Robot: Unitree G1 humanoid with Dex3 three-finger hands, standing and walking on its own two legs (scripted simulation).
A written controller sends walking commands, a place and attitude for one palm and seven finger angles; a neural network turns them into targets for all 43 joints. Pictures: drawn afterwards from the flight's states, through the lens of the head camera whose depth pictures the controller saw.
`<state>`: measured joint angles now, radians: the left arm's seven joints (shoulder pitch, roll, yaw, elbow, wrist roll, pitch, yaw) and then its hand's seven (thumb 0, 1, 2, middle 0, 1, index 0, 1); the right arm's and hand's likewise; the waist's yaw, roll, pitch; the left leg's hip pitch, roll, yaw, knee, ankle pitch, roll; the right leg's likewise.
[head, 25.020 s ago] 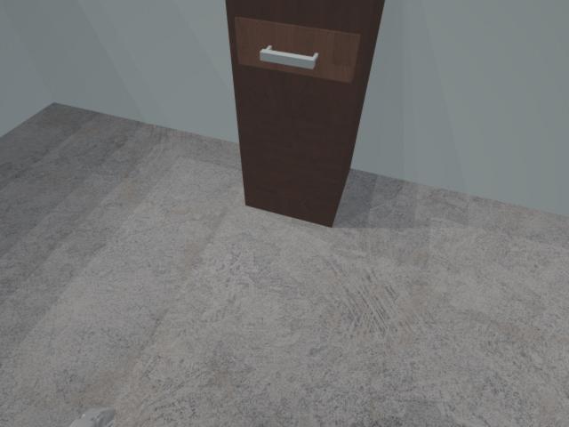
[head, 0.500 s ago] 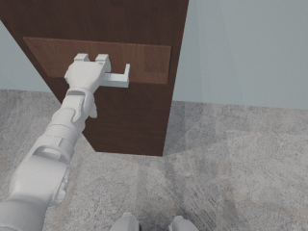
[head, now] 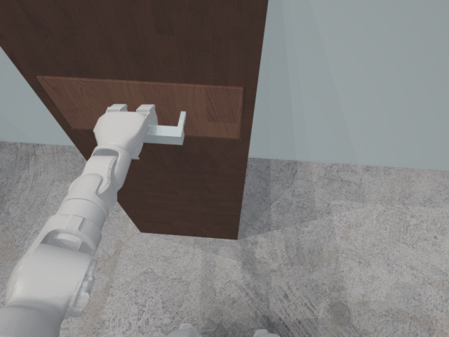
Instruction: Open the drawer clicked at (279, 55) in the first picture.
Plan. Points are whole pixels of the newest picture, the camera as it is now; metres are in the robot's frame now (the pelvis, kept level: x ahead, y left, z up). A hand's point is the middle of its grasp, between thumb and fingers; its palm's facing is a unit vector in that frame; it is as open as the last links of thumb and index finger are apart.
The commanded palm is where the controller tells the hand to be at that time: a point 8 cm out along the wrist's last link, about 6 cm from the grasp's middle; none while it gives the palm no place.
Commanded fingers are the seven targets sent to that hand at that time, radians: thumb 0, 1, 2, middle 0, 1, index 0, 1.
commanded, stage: close the thumb around the handle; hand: left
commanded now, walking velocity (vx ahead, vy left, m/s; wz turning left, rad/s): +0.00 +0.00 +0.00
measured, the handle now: (143, 123) +0.51 +0.16 +0.05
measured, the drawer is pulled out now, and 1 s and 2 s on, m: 0.00 0.02 0.10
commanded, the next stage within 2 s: pull the drawer open in 0.14 s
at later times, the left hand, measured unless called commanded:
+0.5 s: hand (132, 149) +0.46 +0.18 +0.03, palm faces -0.06 -0.07 -1.00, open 5.8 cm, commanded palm +0.42 +0.19 +0.09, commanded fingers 0.00 0.90 0.90 -0.40 -1.35 -0.40 -1.35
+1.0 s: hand (129, 155) +0.45 +0.18 +0.03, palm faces -0.06 -0.04 -1.00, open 5.7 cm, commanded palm +0.43 +0.18 +0.09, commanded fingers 0.00 0.90 0.90 -0.40 -1.35 -0.40 -1.35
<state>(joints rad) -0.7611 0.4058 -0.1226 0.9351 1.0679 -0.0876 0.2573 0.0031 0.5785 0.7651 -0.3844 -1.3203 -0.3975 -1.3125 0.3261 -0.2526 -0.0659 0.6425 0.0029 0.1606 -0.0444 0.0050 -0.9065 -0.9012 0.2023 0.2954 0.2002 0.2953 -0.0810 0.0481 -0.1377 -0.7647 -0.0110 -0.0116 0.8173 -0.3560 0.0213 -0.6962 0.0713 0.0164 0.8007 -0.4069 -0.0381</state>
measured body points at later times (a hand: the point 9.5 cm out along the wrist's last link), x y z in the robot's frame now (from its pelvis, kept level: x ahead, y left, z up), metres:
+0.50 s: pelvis +0.02 +0.00 +0.01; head +0.10 -0.02 +0.45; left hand +0.46 +0.18 +0.09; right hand +0.08 -0.27 -0.13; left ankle +0.01 +0.11 -0.70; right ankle -0.02 -0.10 -0.70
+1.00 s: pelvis +0.01 +0.00 +0.01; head +0.08 -0.02 +0.45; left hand +0.45 +0.18 +0.08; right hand +0.10 -0.26 -0.13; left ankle +0.01 +0.11 -0.70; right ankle -0.02 -0.10 -0.70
